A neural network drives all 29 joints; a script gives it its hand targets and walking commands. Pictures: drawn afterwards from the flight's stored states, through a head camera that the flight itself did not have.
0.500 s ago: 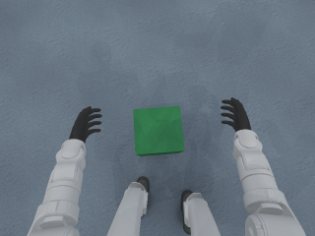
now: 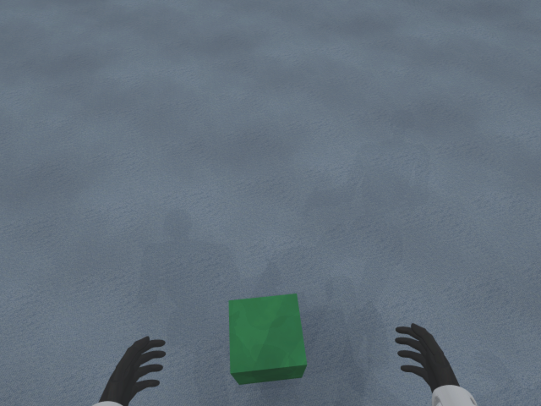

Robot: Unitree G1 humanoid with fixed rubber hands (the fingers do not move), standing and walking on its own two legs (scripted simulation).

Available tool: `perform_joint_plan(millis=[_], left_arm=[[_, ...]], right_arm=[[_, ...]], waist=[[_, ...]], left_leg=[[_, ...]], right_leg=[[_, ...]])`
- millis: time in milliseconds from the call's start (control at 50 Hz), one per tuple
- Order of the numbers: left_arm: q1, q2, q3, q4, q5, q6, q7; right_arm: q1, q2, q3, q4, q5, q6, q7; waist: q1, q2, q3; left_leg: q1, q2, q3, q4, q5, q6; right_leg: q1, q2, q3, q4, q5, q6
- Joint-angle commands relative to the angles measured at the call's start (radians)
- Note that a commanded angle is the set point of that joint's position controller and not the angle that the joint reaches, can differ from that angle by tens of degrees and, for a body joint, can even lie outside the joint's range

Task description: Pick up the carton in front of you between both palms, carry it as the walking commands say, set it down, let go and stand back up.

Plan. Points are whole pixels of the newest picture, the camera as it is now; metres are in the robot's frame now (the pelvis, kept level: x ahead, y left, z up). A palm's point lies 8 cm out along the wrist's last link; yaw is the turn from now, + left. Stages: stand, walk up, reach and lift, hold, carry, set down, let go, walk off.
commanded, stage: let go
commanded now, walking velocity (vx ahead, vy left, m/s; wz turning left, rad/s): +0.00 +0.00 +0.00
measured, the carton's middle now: (266, 340) +0.36 +0.05 -0.65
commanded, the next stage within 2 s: stand in 0.50 s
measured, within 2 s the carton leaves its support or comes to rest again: neither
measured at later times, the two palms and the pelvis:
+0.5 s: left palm (113, 394) +0.16 +0.24 -0.06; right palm out of the picture +0.15 -0.23 -0.07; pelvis -0.01 +0.00 +0.00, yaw +0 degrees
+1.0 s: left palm out of the picture +0.09 +0.30 -0.11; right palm out of the picture +0.09 -0.26 -0.09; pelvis -0.01 +0.02 +0.00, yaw +0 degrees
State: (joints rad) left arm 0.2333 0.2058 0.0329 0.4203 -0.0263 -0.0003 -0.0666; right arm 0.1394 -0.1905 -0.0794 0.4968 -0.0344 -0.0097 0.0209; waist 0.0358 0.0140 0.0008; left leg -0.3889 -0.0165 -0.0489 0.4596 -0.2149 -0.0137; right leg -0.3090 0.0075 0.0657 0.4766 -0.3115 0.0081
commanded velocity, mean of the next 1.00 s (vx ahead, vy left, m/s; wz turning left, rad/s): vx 0.00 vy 0.00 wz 0.00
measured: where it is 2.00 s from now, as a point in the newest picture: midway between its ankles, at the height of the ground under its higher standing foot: outside the picture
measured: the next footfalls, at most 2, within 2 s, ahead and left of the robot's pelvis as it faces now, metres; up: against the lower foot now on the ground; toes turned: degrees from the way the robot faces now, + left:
none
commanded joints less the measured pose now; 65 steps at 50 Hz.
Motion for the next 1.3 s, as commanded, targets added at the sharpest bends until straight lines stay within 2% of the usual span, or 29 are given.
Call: perform_joint_plan(millis=[0, 100, 200, 320, 340, 360, 480, 500, 540, 600, 720, 940, 1280], left_arm=[[-0.015, 0.105, 0.027, -0.086, 0.002, 0.001, -0.002], [-0.021, 0.119, 0.038, -0.081, 0.024, 0.050, -0.006], [-0.027, 0.119, 0.050, -0.081, 0.050, 0.094, -0.006], [-0.039, 0.114, 0.050, -0.091, 0.055, 0.114, -0.007], [-0.068, 0.152, 0.058, -0.153, 0.071, 0.164, 0.019], [-0.051, 0.142, 0.045, -0.129, 0.069, 0.178, 0.029], [-0.050, 0.122, 0.018, -0.134, 0.049, 0.208, 0.048], [-0.062, 0.187, 0.066, 0.027, 0.018, 0.128, 0.068], [-0.045, 0.178, 0.068, 0.059, 0.030, 0.060, 0.074], [-0.056, 0.176, 0.070, 0.102, 0.040, 0.018, 0.074], [-0.035, 0.196, 0.066, 0.172, 0.047, -0.005, 0.088], [0.013, 0.219, 0.054, 0.260, 0.048, -0.017, 0.101], [0.033, 0.242, 0.045, 0.335, 0.044, -0.023, 0.107]], right_arm=[[0.031, -0.083, 0.000, -0.117, 0.015, 0.003, 0.011], [0.044, -0.086, 0.023, -0.146, 0.035, 0.051, 0.034], [0.031, -0.091, 0.022, -0.160, 0.038, 0.089, 0.048], [0.037, -0.097, 0.008, -0.162, 0.019, 0.112, 0.047], [0.092, -0.098, 0.012, -0.109, 0.029, 0.084, 0.026], [0.076, -0.096, 0.014, -0.117, 0.031, 0.082, 0.017], [0.039, -0.110, 0.018, -0.136, 0.031, 0.088, 0.010], [0.051, -0.202, -0.014, 0.042, 0.006, 0.054, -0.017], [0.058, -0.204, -0.023, 0.060, -0.001, 0.020, -0.031], [0.030, -0.190, -0.021, 0.097, 0.003, -0.004, -0.037], [0.027, -0.206, -0.023, 0.159, 0.002, -0.020, -0.048], [0.037, -0.237, -0.018, 0.239, 0.008, -0.020, -0.054], [0.041, -0.249, -0.003, 0.315, 0.016, -0.013, -0.052]], waist=[[-0.033, -0.081, -0.143], [-0.029, -0.061, -0.020], [-0.015, -0.025, 0.039], [-0.027, -0.035, 0.034], [-0.038, -0.010, -0.021], [-0.040, -0.040, -0.018], [-0.032, -0.048, 0.011], [-0.030, -0.122, -0.015], [-0.040, -0.074, -0.023], [-0.043, -0.015, -0.008], [-0.044, 0.025, -0.003], [-0.044, 0.008, 0.010], [-0.043, -0.006, 0.034]], left_leg=[[0.317, -0.043, 0.048, -0.031, 0.311, -0.008], [0.364, -0.061, 0.066, -0.048, 0.199, -0.005], [0.408, -0.065, 0.077, -0.042, 0.179, -0.006], [0.436, -0.059, 0.074, -0.039, 0.212, -0.006], [0.398, -0.078, 0.080, -0.008, 0.205, -0.015], [0.385, -0.080, 0.074, -0.005, 0.201, -0.010], [0.368, -0.072, 0.058, -0.007, 0.203, -0.011], [0.252, 0.035, 0.031, 0.029, 0.224, 0.010], [0.239, 0.039, 0.015, 0.029, 0.191, 0.018], [0.205, 0.046, -0.011, 0.002, 0.120, 0.018], [0.206, 0.062, -0.046, -0.011, 0.154, 0.022], [0.203, 0.072, -0.071, -0.029, 0.125, 0.033], [0.198, 0.074, -0.086, -0.048, 0.102, 0.036]], right_leg=[[0.051, 0.028, -0.037, -0.109, 0.333, 0.029], [0.040, 0.011, -0.040, -0.149, 0.242, 0.025], [0.042, 0.012, -0.044, -0.161, 0.208, 0.019], [0.081, 0.028, -0.049, -0.143, 0.255, 0.023], [0.142, 0.021, -0.045, -0.100, 0.341, 0.025], [0.138, 0.025, -0.046, -0.087, 0.370, 0.033], [0.103, 0.038, -0.061, -0.084, 0.306, 0.023], [0.094, -0.010, -0.070, -0.063, 0.225, 0.027], [0.107, -0.021, -0.036, -0.065, 0.173, 0.017], [0.112, -0.026, -0.022, -0.064, 0.119, 0.012], [0.124, -0.030, -0.013, -0.057, 0.139, 0.016], [0.133, -0.044, 0.001, -0.067, 0.122, 0.014], [0.137, -0.066, 0.015, -0.094, 0.104, 0.007]])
